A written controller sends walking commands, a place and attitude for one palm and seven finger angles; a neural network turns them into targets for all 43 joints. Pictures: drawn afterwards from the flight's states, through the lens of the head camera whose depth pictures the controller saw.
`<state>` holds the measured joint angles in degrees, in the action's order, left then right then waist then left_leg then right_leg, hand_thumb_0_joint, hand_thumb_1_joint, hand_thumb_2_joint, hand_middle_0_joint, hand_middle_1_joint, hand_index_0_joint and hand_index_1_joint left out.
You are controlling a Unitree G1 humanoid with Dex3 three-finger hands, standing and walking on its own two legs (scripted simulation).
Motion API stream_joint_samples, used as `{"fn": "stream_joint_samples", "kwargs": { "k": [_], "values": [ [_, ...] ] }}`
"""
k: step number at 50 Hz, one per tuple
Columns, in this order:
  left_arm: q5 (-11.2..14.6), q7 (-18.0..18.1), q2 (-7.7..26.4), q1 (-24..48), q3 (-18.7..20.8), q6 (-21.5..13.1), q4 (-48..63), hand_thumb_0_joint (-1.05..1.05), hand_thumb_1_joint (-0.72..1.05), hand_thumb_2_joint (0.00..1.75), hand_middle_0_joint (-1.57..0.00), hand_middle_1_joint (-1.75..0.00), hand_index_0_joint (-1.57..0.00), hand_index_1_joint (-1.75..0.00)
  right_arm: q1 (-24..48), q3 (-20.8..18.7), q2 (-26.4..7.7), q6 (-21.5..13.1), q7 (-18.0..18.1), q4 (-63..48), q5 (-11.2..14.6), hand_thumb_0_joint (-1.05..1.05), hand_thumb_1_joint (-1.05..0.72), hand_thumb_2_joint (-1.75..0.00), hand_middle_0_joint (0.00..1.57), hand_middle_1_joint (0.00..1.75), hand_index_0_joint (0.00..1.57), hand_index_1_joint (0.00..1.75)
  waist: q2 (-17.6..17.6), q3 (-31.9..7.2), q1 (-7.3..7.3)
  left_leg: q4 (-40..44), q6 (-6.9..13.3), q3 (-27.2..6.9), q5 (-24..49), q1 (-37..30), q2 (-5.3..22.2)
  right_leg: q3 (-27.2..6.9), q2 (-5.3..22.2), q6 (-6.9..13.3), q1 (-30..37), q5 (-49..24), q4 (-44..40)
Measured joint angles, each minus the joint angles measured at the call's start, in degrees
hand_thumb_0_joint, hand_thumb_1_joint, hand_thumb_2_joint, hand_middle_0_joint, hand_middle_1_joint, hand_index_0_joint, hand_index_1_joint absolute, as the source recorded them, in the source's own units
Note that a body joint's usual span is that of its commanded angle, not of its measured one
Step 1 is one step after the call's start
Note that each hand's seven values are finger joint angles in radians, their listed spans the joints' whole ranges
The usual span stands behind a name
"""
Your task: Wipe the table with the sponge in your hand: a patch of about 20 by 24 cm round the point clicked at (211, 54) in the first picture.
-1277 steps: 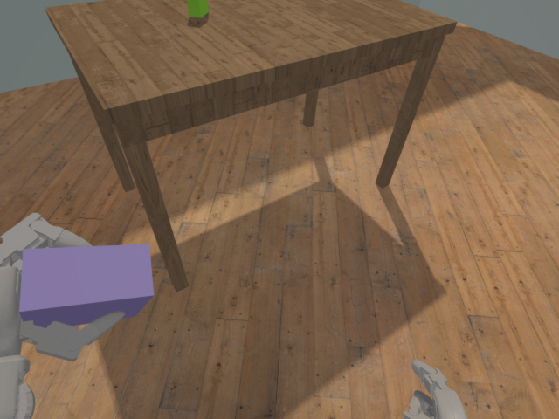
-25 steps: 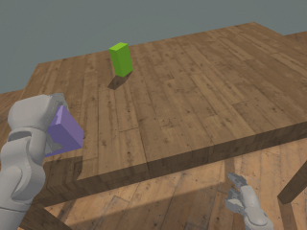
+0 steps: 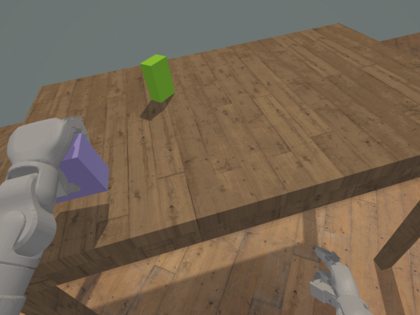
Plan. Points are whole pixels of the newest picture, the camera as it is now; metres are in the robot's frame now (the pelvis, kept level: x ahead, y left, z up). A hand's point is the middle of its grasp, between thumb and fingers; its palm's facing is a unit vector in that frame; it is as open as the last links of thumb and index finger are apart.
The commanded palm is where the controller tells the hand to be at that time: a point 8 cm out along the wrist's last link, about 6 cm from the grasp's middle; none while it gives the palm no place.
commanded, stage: move the sponge above the wiping area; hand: left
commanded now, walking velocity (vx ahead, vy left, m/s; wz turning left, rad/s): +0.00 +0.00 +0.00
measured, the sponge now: (72, 175) +0.28 +0.31 +0.15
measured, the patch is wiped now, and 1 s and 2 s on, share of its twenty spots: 0.00 0.00 0.00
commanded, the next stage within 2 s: none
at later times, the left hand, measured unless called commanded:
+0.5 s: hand (47, 161) +0.27 +0.32 +0.20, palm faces +0.20 -0.02 -0.98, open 9.9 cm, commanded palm +0.22 +0.31 +0.27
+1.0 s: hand (40, 165) +0.25 +0.32 +0.21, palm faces +0.22 -0.05 -0.97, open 9.9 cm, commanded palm +0.21 +0.31 +0.27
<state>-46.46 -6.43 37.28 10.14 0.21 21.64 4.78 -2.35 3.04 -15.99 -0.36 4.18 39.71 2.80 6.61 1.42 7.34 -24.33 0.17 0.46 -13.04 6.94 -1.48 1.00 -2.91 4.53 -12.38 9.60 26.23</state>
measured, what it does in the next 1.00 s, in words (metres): stands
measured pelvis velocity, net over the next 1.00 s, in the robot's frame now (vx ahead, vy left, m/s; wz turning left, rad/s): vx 0.00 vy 0.02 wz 0.01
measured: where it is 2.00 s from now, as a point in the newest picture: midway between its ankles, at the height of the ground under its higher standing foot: outside the picture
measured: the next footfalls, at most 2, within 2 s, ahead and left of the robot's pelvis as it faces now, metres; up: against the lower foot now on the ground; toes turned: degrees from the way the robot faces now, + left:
none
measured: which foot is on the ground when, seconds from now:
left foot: down 0.00-1.00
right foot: down 0.00-1.00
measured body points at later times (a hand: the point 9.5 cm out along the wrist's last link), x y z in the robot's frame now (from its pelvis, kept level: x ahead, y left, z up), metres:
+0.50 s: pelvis +0.00 +0.02 +0.00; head -0.01 -0.03 +0.45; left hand +0.25 +0.32 +0.26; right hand +0.27 -0.16 -0.07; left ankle +0.01 +0.12 -0.74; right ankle +0.06 -0.07 -0.74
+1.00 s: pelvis +0.00 +0.02 +0.00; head -0.01 -0.04 +0.45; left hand +0.24 +0.32 +0.26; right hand +0.27 -0.16 -0.07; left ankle +0.01 +0.12 -0.74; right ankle +0.06 -0.07 -0.74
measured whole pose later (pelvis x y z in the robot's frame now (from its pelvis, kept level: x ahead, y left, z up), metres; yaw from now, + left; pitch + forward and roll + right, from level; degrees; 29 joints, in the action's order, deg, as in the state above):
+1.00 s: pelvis +0.00 +0.02 +0.00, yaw +1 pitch -5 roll +1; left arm -45.6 -9.4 37.3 7.2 0.4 30.9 14.7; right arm 0.3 4.8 -15.2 1.7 3.6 37.3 3.8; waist 6.4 0.6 9.3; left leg -23.4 1.4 0.1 -12.7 6.2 -2.6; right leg 1.1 -1.8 3.3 -11.3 9.4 25.1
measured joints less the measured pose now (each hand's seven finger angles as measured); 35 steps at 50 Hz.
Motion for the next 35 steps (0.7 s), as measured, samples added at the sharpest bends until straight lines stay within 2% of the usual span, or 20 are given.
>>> {"fn": "stream_joint_samples", "kwargs": {
  "k": [5,9,14,18,21,27,32,35],
  "values": [
    [0.59,-0.92,-0.49,-0.92,1.19,3.46,1.48,0.00,-0.49,1.04,-0.75,-1.35,-0.76,-1.35,0.30,-0.13,-0.40,0.64,-0.31,-0.55,0.37,0.02,-0.91,-0.90,0.20,0.30,0.20,0.30,0.61,-0.55,-0.03,0.10,0.40,-0.01,0.06,0.39,-0.43,-0.04,0.43,-0.46,-0.42,0.15,0.14],
    [0.55,-2.85,-0.52,-3.34,0.58,4.27,3.56,0.00,-0.49,1.04,-0.75,-1.35,-0.76,-1.35,0.98,0.04,-0.50,0.95,-0.29,-1.29,0.48,0.02,-0.91,-0.90,0.20,0.30,0.20,0.30,0.71,-0.74,0.07,-0.26,0.71,-0.01,-0.18,0.63,-0.71,-0.06,0.70,-0.77,-0.67,0.42,0.54],
    [0.16,-3.99,-0.27,-4.79,-1.46,3.39,6.12,0.00,-0.50,1.04,-0.76,-1.35,-0.76,-1.35,1.59,0.28,-0.38,0.63,0.01,-1.92,0.25,0.02,-0.91,-0.90,0.20,0.30,0.20,0.30,0.24,-0.51,0.87,-0.39,1.00,-0.22,-0.34,0.12,-1.02,0.10,1.03,-1.00,-0.06,0.72,0.69],
    [-0.04,-2.95,-0.19,-3.36,-2.45,2.11,6.58,0.00,-0.50,1.04,-0.76,-1.34,-0.76,-1.35,1.99,0.55,0.12,0.10,0.19,-1.82,-0.04,0.02,-0.91,-0.90,0.20,0.30,0.20,0.30,-0.17,-0.45,1.59,0.06,1.13,-0.59,-0.14,-0.55,-1.18,0.41,1.21,-1.13,0.87,0.52,-0.02],
    [-0.39,-2.16,-0.03,-1.50,-2.44,2.79,5.89,0.00,-0.50,1.04,-0.76,-1.34,-0.77,-1.35,2.59,0.81,0.71,0.36,0.34,-1.44,0.26,0.02,-0.91,-0.90,0.20,0.30,0.19,0.30,-0.44,-0.43,1.94,0.53,1.18,-0.52,0.11,-0.85,-1.22,0.32,1.24,-1.19,1.15,0.24,-0.50],
    [-0.42,-2.70,-0.56,0.56,-1.54,6.08,5.38,0.00,-0.50,1.04,-0.76,-1.35,-0.76,-1.35,2.59,1.31,1.02,1.04,-0.23,-1.59,0.53,0.02,-0.90,-0.90,0.20,0.30,0.19,0.30,-0.42,-0.61,1.46,1.37,1.42,-0.40,0.60,-0.83,-1.43,0.14,1.43,-1.46,1.08,-0.23,-1.24],
    [-0.03,-4.26,-1.22,-3.05,-1.56,7.20,9.81,0.00,-0.49,1.04,-0.75,-1.35,-0.76,-1.35,2.15,1.50,0.97,1.63,-0.87,-2.55,0.51,0.02,-0.90,-0.90,0.20,0.30,0.19,0.30,-0.10,-0.90,0.89,1.43,1.71,0.03,0.43,-0.80,-1.56,-0.31,1.52,-1.72,0.81,-0.07,-1.03],
    [0.20,-4.56,-1.34,-5.46,-2.34,7.04,12.97,0.00,-0.50,1.04,-0.75,-1.35,-0.76,-1.35,2.01,1.53,0.81,1.86,-1.04,-2.72,0.38,0.02,-0.90,-0.90,0.20,0.30,0.20,0.30,-0.04,-0.84,1.12,1.32,1.81,0.34,0.21,-1.00,-1.60,-0.63,1.52,-1.77,0.80,0.18,-0.66]
  ]
}}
